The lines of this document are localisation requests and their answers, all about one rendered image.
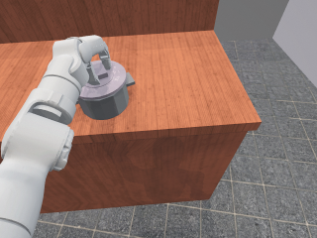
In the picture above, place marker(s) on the left robot hand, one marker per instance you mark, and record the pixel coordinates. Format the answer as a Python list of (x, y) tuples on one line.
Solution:
[(98, 46)]

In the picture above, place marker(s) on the knob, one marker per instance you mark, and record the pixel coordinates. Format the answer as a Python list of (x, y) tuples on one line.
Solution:
[(100, 70)]

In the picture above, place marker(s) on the lid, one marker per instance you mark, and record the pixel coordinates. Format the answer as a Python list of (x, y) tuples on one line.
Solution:
[(108, 86)]

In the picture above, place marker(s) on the table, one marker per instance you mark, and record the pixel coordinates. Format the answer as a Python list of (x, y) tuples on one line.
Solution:
[(187, 112)]

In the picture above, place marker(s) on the left robot upper arm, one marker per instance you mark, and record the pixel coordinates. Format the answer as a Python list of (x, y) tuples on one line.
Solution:
[(38, 146)]

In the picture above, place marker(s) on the pot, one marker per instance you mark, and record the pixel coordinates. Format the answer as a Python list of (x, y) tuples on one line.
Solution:
[(107, 107)]

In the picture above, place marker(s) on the robot left forearm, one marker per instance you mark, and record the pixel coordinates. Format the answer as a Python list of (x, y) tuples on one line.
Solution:
[(56, 95)]

